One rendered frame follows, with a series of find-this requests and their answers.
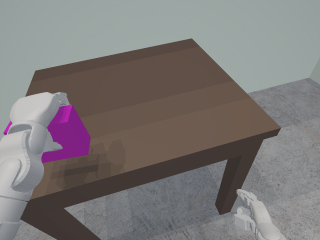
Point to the table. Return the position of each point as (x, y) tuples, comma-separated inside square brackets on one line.
[(151, 113)]

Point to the left robot forearm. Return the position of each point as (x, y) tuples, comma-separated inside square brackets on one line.
[(21, 170)]

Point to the right robot hand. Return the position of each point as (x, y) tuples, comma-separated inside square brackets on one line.
[(248, 219)]

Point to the sponge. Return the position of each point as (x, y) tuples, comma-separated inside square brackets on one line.
[(68, 130)]

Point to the left robot hand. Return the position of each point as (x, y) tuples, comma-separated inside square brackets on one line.
[(40, 108)]

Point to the right robot forearm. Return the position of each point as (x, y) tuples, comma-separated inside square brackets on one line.
[(268, 231)]

